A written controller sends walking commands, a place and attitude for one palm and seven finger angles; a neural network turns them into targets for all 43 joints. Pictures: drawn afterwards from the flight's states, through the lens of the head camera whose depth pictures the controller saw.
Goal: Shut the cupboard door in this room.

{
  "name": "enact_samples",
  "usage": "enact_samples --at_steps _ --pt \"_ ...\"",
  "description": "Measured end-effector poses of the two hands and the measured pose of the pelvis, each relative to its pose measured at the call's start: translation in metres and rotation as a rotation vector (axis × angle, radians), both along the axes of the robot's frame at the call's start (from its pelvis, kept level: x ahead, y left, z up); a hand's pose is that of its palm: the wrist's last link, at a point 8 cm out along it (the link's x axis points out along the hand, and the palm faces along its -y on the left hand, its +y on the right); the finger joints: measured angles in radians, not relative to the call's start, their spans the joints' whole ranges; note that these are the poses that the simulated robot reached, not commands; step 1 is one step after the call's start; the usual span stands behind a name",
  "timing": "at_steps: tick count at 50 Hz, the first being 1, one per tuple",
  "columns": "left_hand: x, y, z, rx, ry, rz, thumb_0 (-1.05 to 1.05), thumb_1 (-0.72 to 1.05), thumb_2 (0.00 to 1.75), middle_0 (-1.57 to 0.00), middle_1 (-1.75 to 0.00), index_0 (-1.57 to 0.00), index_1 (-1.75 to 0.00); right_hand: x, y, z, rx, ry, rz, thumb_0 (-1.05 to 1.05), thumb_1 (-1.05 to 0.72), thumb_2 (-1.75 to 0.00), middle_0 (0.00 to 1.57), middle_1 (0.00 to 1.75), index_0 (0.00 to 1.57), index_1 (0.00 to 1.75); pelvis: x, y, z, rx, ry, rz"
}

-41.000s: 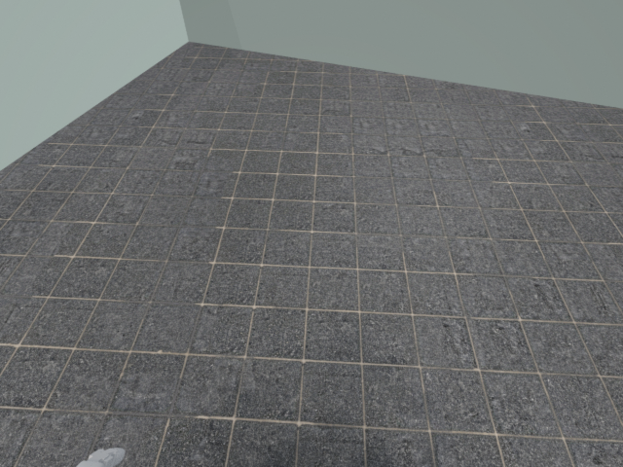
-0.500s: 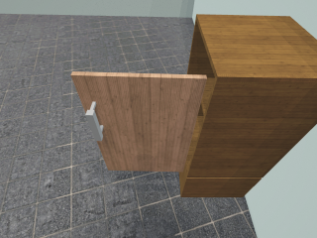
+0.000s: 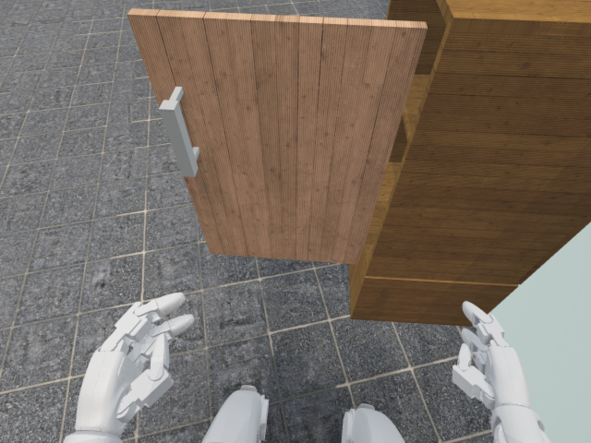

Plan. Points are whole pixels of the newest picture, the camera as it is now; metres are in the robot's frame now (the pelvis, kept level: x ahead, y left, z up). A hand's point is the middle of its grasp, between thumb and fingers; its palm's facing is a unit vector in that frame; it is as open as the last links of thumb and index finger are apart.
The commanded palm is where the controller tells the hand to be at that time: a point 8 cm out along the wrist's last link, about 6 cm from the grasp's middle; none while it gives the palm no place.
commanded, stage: raise the hand and make a fist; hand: left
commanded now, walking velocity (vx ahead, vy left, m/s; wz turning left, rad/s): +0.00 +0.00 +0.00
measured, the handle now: (184, 133) +0.54 +0.25 +0.09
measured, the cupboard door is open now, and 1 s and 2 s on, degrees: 89 89 89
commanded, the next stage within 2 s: bring the fist close to the handle in 1.46 s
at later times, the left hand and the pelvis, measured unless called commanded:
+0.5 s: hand (148, 330) +0.23 +0.20 +0.07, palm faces +0.03 -1.00 -0.04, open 3.7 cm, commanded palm +0.20 +0.25 +0.08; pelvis +0.01 +0.03 +0.02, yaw -1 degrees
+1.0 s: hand (136, 305) +0.25 +0.21 +0.09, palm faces +0.03 -1.00 -0.04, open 3.1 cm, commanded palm +0.22 +0.27 +0.09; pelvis +0.02 +0.03 +0.03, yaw +0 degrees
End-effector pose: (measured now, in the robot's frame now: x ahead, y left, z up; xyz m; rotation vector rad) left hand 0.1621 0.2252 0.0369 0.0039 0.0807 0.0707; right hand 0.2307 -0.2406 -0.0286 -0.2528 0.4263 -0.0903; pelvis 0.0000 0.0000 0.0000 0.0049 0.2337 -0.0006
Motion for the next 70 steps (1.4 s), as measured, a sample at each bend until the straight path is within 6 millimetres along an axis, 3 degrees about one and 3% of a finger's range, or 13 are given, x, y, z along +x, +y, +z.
enact_samples --at_steps 4,9,15,19,28,35,40,47,60,70 --pt "0.001 0.005 0.021 0.047 -0.099 0.012 0.02 0.90 0.90 -0.52 -0.65 -0.52 -0.65 -0.009 0.022 -0.018 0.025 0.042 0.035 0.01 -0.91 -0.90 0.20 0.30 0.20 0.30 -0.004 0.001 -0.005 -0.024 0.009 0.014" --pt "0.028 0.000 0.032 0.038 -0.114 -0.078 0.02 0.90 0.90 -0.61 -0.75 -0.61 -0.75 -0.039 0.040 -0.040 0.078 0.155 0.015 0.01 -0.91 -0.90 0.20 0.30 0.20 0.30 -0.005 0.005 -0.003 -0.040 0.020 0.017" --pt "0.043 0.007 0.029 0.018 0.010 -0.072 0.02 0.90 0.90 -0.72 -0.87 -0.72 -0.87 -0.075 0.038 -0.044 0.099 0.266 -0.083 0.02 -0.90 -0.90 0.21 0.30 0.20 0.30 0.002 0.013 0.010 -0.034 0.021 -0.001" --pt "0.041 0.018 0.037 0.036 -0.019 -0.028 0.02 0.90 0.90 -0.80 -0.95 -0.79 -0.94 -0.084 0.030 -0.039 0.063 0.290 -0.108 0.02 -0.90 -0.90 0.21 0.30 0.20 0.30 0.007 0.019 0.015 -0.035 0.020 -0.003" --pt "0.042 0.025 0.038 0.030 -0.050 -0.052 0.02 0.90 0.90 -0.96 -1.13 -0.96 -1.12 -0.060 0.019 -0.022 -0.012 0.244 -0.098 0.02 -0.90 -0.90 0.20 0.30 0.20 0.30 0.012 0.027 0.016 -0.041 0.023 0.002" --pt "0.047 0.032 0.045 0.031 -0.062 -0.037 0.02 0.90 0.90 -1.09 -1.27 -1.09 -1.27 -0.032 0.035 -0.006 -0.001 0.180 -0.053 0.01 -0.91 -0.90 0.20 0.30 0.20 0.30 0.016 0.029 0.020 -0.048 0.016 0.007" --pt "0.051 0.036 0.049 0.032 -0.057 -0.037 0.02 0.90 0.90 -1.18 -1.37 -1.18 -1.36 -0.023 0.047 -0.002 0.019 0.172 -0.019 0.01 -0.90 -0.90 0.20 0.30 0.20 0.30 0.020 0.029 0.024 -0.051 0.011 0.011" --pt "0.058 0.040 0.051 0.036 -0.043 -0.044 0.02 0.90 0.90 -1.27 -1.46 -1.26 -1.46 -0.026 0.050 -0.005 0.029 0.204 -0.012 0.01 -0.90 -0.90 0.20 0.30 0.20 0.30 0.023 0.029 0.027 -0.053 0.006 0.013" --pt "0.070 0.042 0.056 0.029 -0.039 -0.050 0.02 0.90 0.90 -1.30 -1.50 -1.30 -1.49 -0.047 0.029 -0.009 0.013 0.263 -0.072 0.01 -0.90 -0.90 0.20 0.30 0.20 0.30 0.027 0.026 0.032 -0.044 0.003 0.007" --pt "0.069 0.036 0.058 0.038 -0.064 -0.047 0.02 0.90 0.90 -1.30 -1.50 -1.30 -1.50 -0.044 0.023 -0.007 0.010 0.250 -0.078 0.01 -0.90 -0.90 0.20 0.30 0.20 0.30 0.027 0.023 0.032 -0.040 0.000 0.005"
